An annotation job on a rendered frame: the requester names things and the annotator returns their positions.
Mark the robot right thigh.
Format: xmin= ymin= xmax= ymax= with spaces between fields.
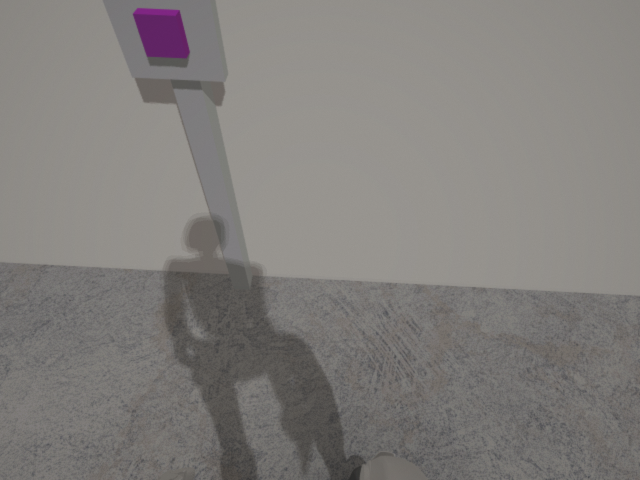
xmin=360 ymin=456 xmax=428 ymax=480

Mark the robot right shin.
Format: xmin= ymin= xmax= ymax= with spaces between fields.
xmin=370 ymin=451 xmax=396 ymax=461

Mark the panel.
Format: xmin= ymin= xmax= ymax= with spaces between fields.
xmin=103 ymin=0 xmax=252 ymax=290

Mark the button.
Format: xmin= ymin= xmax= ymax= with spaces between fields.
xmin=133 ymin=8 xmax=190 ymax=58

